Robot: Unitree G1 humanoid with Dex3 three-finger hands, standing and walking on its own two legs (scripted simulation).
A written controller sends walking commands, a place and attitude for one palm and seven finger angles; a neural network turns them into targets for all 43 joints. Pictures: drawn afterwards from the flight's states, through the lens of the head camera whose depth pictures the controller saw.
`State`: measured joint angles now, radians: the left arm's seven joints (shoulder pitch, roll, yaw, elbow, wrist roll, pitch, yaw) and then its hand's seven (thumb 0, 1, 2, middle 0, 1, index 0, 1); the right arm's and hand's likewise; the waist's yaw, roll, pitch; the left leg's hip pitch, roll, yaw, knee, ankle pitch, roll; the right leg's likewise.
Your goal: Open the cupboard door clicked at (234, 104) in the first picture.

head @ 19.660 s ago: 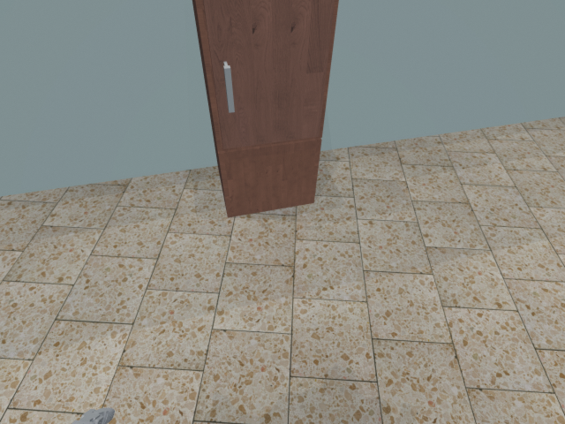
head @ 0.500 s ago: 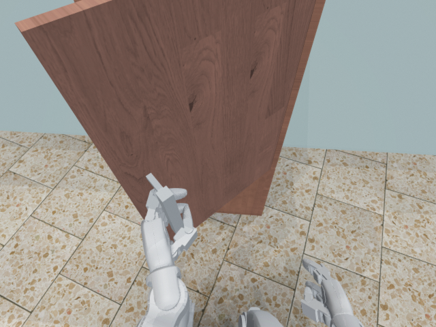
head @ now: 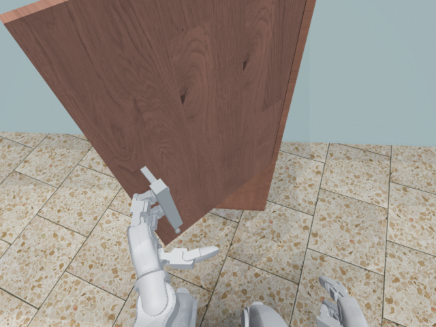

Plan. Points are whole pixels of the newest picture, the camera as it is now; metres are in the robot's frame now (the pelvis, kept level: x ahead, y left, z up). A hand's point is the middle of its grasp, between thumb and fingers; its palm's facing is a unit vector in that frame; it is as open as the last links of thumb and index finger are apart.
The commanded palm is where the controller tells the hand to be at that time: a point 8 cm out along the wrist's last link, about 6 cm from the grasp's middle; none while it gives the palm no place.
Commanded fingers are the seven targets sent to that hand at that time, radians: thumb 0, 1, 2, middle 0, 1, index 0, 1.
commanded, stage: open thumb and fingers to let go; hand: left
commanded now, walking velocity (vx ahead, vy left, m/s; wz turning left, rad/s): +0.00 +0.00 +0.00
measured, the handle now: (162, 199) +0.34 +0.11 +0.03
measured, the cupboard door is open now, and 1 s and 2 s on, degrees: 45 44 44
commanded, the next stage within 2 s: slide the hand sideways off the handle in 0.24 s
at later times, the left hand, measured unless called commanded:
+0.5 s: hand (168, 238) +0.27 +0.10 +0.02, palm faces -0.09 -0.99 -0.08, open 16.3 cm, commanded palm +0.25 +0.13 +0.02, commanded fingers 0.00 -0.50 0.30 -0.15 -0.30 -0.15 -0.30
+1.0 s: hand (147, 260) +0.23 +0.12 +0.03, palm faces -0.08 -1.00 +0.02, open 16.3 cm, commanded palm +0.21 +0.17 +0.02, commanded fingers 0.00 -0.50 0.30 -0.15 -0.30 -0.15 -0.30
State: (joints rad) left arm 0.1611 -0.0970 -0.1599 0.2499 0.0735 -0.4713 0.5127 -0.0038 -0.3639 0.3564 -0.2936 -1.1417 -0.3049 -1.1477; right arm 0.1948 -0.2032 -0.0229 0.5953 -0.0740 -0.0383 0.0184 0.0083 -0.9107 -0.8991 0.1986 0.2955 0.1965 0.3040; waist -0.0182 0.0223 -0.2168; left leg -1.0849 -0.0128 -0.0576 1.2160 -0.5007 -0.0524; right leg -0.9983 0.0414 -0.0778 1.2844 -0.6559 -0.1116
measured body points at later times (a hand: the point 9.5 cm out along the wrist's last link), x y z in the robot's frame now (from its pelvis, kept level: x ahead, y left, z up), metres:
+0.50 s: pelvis -0.01 +0.05 -0.01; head +0.07 +0.04 +0.44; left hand +0.27 +0.15 +0.02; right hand +0.16 -0.18 -0.11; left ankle +0.04 +0.16 -0.62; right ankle -0.02 -0.05 -0.62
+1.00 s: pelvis +0.00 +0.07 -0.01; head +0.08 +0.07 +0.43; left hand +0.23 +0.18 +0.03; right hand +0.19 -0.14 -0.10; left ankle +0.04 +0.16 -0.62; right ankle -0.02 -0.05 -0.62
